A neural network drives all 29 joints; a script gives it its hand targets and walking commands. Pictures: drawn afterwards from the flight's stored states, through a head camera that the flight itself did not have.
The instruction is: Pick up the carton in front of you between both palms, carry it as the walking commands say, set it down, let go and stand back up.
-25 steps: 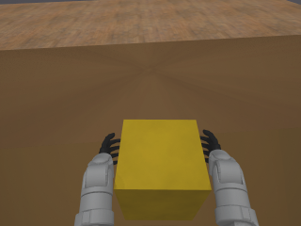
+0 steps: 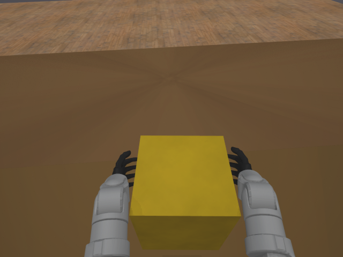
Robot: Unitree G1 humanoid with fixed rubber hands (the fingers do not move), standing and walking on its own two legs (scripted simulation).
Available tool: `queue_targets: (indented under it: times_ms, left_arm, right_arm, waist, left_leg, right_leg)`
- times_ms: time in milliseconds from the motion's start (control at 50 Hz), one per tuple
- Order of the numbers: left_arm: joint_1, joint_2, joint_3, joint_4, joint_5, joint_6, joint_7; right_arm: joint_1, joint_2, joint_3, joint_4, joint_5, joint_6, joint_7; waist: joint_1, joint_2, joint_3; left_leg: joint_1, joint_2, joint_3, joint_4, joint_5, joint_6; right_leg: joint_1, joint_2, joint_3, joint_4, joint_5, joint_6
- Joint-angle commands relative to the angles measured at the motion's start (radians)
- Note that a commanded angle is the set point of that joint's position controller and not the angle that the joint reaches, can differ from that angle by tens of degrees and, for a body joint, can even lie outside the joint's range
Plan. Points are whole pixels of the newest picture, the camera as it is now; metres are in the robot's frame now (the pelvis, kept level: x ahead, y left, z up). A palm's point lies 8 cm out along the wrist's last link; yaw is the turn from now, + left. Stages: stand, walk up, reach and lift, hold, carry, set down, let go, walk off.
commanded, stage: hold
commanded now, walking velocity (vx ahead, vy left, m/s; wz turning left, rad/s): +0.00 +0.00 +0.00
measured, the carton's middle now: (181, 195) +0.29 +0.00 -0.02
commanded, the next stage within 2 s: carry in 0.34 s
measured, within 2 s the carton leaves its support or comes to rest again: neither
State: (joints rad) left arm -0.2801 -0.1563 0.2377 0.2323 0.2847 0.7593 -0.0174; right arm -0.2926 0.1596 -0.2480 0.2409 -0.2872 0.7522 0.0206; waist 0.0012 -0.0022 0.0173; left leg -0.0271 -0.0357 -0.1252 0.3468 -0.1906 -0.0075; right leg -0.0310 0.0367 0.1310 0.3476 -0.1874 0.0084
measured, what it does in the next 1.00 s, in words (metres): walks ahead: left foot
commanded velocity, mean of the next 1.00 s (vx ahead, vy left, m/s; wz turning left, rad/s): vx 0.35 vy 0.00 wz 0.00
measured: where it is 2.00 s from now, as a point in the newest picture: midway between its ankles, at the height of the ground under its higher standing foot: (181, 176)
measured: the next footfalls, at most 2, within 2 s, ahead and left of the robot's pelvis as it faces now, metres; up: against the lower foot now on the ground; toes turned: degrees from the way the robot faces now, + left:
left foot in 0.74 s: +0.13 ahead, +0.10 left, +0.00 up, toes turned +8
right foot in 1.06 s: +0.40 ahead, -0.13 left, +0.00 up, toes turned -9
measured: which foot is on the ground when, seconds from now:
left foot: down 0.00-0.58, up 0.60-0.72, down 0.74-1.00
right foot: down 0.00-0.76, up 0.78-1.00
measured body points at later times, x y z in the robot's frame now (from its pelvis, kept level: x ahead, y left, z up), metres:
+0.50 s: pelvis +0.01 +0.00 -0.01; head -0.03 +0.00 +0.44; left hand +0.31 +0.15 +0.05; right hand +0.32 -0.15 +0.05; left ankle +0.01 +0.13 -0.75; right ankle +0.01 -0.13 -0.74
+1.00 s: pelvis +0.23 -0.02 -0.01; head +0.23 -0.02 +0.44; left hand +0.51 +0.12 +0.08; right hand +0.50 -0.18 +0.08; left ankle +0.09 +0.09 -0.75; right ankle +0.30 -0.12 -0.72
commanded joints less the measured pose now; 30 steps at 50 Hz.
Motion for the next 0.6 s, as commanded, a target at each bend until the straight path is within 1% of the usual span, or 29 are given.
queue_targets:
  times_ms: [0, 120, 300, 320, 340, 360, 380, 400, 420, 440, 460, 480, 500, 520, 540, 560, 580]
  left_arm:
    - [-0.458, -0.875, -0.517, -0.024, -0.248, -0.023, -0.216]
    - [-0.442, -0.874, -0.525, -0.036, -0.254, -0.021, -0.213]
    - [-0.452, -0.875, -0.524, -0.032, -0.254, -0.020, -0.215]
    - [-0.469, -0.887, -0.541, -0.029, -0.262, -0.018, -0.215]
    - [-0.466, -0.883, -0.542, -0.036, -0.266, -0.019, -0.215]
    - [-0.470, -0.887, -0.567, -0.063, -0.280, -0.017, -0.212]
    - [-0.485, -0.893, -0.592, -0.094, -0.294, -0.012, -0.209]
    - [-0.490, -0.893, -0.613, -0.125, -0.308, -0.004, -0.204]
    - [-0.481, -0.887, -0.638, -0.153, -0.325, 0.008, -0.199]
    - [-0.466, -0.880, -0.664, -0.183, -0.342, 0.023, -0.193]
    - [-0.453, -0.867, -0.691, -0.216, -0.360, 0.045, -0.187]
    - [-0.454, -0.854, -0.717, -0.251, -0.380, 0.070, -0.182]
    - [-0.460, -0.842, -0.742, -0.286, -0.401, 0.096, -0.178]
    - [-0.474, -0.831, -0.760, -0.315, -0.422, 0.125, -0.173]
    - [-0.479, -0.821, -0.773, -0.339, -0.442, 0.156, -0.168]
    - [-0.468, -0.805, -0.781, -0.354, -0.459, 0.189, -0.162]
    - [-0.436, -0.785, -0.785, -0.364, -0.472, 0.219, -0.156]
  right_arm:
    - [-0.422, 0.891, 0.521, -0.002, 0.245, -0.014, 0.216]
    - [-0.405, 0.889, 0.529, -0.012, 0.250, -0.011, 0.215]
    - [-0.415, 0.888, 0.525, -0.008, 0.248, -0.011, 0.216]
    - [-0.440, 0.893, 0.544, -0.013, 0.257, -0.008, 0.217]
    - [-0.428, 0.891, 0.547, -0.013, 0.262, -0.008, 0.217]
    - [-0.433, 0.892, 0.567, -0.042, 0.276, -0.006, 0.214]
    - [-0.443, 0.896, 0.591, -0.072, 0.291, -0.001, 0.210]
    - [-0.447, 0.897, 0.617, -0.104, 0.305, 0.006, 0.204]
    - [-0.443, 0.893, 0.639, -0.132, 0.318, 0.018, 0.198]
    - [-0.423, 0.889, 0.663, -0.157, 0.335, 0.035, 0.191]
    - [-0.402, 0.879, 0.691, -0.190, 0.352, 0.056, 0.183]
    - [-0.391, 0.865, 0.717, -0.223, 0.368, 0.080, 0.175]
    - [-0.394, 0.852, 0.742, -0.261, 0.386, 0.107, 0.168]
    - [-0.407, 0.839, 0.761, -0.292, 0.404, 0.137, 0.162]
    - [-0.415, 0.824, 0.780, -0.322, 0.423, 0.169, 0.156]
    - [-0.421, 0.806, 0.795, -0.349, 0.441, 0.201, 0.150]
    - [-0.422, 0.800, 0.812, -0.375, 0.463, 0.233, 0.146]
  waist:
    - [0.000, 0.003, -0.199]
    - [0.000, 0.003, -0.198]
    - [0.000, 0.004, -0.190]
    - [-0.002, 0.010, -0.169]
    - [0.001, 0.013, -0.190]
    - [-0.002, 0.018, -0.168]
    - [-0.004, 0.022, -0.152]
    - [-0.005, 0.033, -0.155]
    - [-0.003, 0.043, -0.195]
    - [-0.003, 0.058, -0.242]
    - [-0.006, 0.075, -0.279]
    - [-0.009, 0.103, -0.286]
    - [-0.009, 0.127, -0.270]
    - [-0.007, 0.126, -0.245]
    - [-0.004, 0.087, -0.221]
    - [0.006, -0.018, -0.207]
    - [0.019, -0.200, -0.213]
  left_leg:
    - [0.028, -0.058, 0.061, -0.049, 0.172, -0.013]
    - [0.031, -0.059, 0.060, -0.050, 0.187, -0.013]
    - [0.022, -0.057, 0.060, -0.050, 0.160, -0.012]
    - [-0.115, 0.113, 0.034, 0.025, -0.028, 0.010]
    - [-0.153, 0.108, -0.009, -0.013, -0.259, 0.014]
    - [-0.217, 0.101, -0.021, -0.026, -0.465, 0.021]
    - [-0.250, 0.101, -0.025, -0.021, -0.558, 0.028]
    - [-0.256, 0.115, -0.024, -0.011, -0.511, 0.033]
    - [-0.239, 0.126, -0.018, -0.006, -0.437, 0.039]
    - [-0.216, 0.139, -0.022, 0.000, -0.389, 0.051]
    - [-0.196, 0.161, -0.046, -0.010, -0.396, 0.066]
    - [-0.194, 0.186, -0.074, -0.032, -0.444, 0.082]
    - [-0.211, 0.203, -0.088, -0.050, -0.499, 0.093]
    - [-0.248, 0.204, -0.075, -0.045, -0.520, 0.093]
    - [-0.309, 0.181, -0.025, 0.005, -0.494, 0.080]
    - [-0.406, 0.129, 0.069, 0.134, -0.415, 0.047]
    - [-0.534, 0.069, 0.190, 0.355, -0.308, 0.007]
  right_leg:
    - [0.035, 0.058, -0.061, -0.047, 0.170, 0.011]
    - [0.036, 0.059, -0.059, -0.049, 0.184, 0.011]
    - [0.026, 0.057, -0.060, -0.049, 0.154, 0.009]
    - [-0.114, -0.111, -0.031, 0.026, -0.027, -0.008]
    - [-0.142, -0.100, -0.009, 0.004, -0.250, -0.015]
    - [-0.195, -0.086, -0.010, 0.000, -0.443, -0.018]
    - [-0.238, -0.081, -0.014, 0.018, -0.523, -0.022]
    - [-0.250, -0.082, -0.034, 0.051, -0.462, -0.021]
    - [-0.244, -0.077, -0.067, 0.094, -0.368, -0.020]
    - [-0.245, -0.069, -0.097, 0.139, -0.291, -0.019]
    - [-0.256, -0.063, -0.120, 0.173, -0.260, -0.017]
    - [-0.275, -0.051, -0.149, 0.182, -0.270, -0.014]
    - [-0.285, -0.042, -0.171, 0.173, -0.289, -0.012]
    - [-0.274, -0.046, -0.174, 0.140, -0.303, -0.013]
    - [-0.228, -0.074, -0.141, 0.080, -0.322, -0.021]
    - [-0.154, -0.154, -0.024, -0.001, -0.376, -0.047]
    - [-0.050, -0.278, 0.179, -0.104, -0.426, -0.102]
